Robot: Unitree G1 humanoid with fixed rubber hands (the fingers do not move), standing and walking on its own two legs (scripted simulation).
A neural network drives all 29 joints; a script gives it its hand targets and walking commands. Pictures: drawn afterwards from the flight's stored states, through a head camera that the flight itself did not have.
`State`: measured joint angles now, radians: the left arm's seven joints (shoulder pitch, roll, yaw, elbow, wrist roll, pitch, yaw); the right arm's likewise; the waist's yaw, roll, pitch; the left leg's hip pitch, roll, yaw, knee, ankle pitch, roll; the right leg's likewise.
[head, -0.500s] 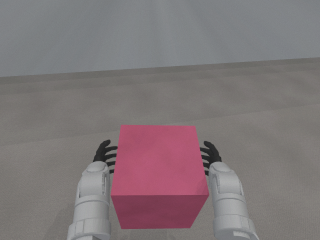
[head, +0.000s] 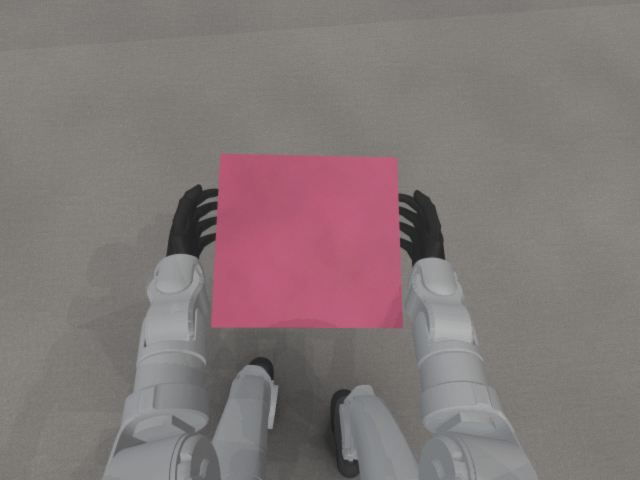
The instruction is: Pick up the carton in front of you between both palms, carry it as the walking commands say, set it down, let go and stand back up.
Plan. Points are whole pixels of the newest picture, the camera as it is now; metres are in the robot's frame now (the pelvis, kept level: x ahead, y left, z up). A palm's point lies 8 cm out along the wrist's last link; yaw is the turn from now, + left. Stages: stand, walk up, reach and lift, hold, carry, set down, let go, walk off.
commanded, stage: set down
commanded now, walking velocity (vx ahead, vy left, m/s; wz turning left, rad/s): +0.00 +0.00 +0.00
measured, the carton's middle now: (307, 254) +0.40 +0.03 -0.16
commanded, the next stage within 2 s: none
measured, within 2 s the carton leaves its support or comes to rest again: rests again in 1.94 s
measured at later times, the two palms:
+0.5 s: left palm (200, 247) +0.41 +0.20 -0.22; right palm (386, 242) +0.44 -0.10 -0.21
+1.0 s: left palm (212, 256) +0.43 +0.22 -0.37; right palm (360, 244) +0.48 -0.08 -0.37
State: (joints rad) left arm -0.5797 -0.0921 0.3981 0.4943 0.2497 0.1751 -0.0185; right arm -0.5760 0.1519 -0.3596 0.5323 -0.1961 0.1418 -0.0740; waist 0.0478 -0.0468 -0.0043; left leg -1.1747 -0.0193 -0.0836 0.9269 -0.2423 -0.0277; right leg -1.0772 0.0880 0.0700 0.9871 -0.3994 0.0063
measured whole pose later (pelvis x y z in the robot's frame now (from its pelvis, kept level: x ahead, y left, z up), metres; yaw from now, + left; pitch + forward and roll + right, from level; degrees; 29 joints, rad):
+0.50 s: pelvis -0.03 +0.01 -0.13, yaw -2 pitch +44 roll -3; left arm -0.85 -0.04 0.47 0.59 0.25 0.27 0.02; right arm -0.89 0.07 -0.44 0.69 -0.20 0.22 -0.07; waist 0.06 -0.07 -0.19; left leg -1.85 -0.06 -0.10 1.46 -0.38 -0.04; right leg -1.74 0.13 0.06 1.52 -0.56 0.04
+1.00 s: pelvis -0.05 +0.01 -0.24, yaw -4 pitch +47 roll -3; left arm -1.12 0.07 0.50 0.69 0.20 0.28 0.05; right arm -1.23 -0.07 -0.36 0.88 -0.14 0.23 -0.12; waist 0.10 -0.07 -0.02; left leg -2.24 -0.08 -0.11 1.82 -0.41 -0.07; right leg -2.13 0.19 0.05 1.91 -0.61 0.07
